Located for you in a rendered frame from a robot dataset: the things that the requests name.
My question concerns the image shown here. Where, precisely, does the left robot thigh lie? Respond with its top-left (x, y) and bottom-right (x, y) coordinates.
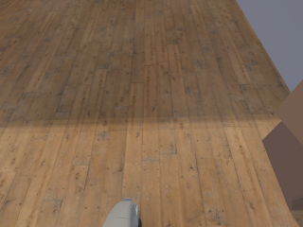
top-left (102, 201), bottom-right (139, 227)

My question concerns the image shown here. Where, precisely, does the cupboard door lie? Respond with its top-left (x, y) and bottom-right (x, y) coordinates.
top-left (274, 79), bottom-right (303, 145)

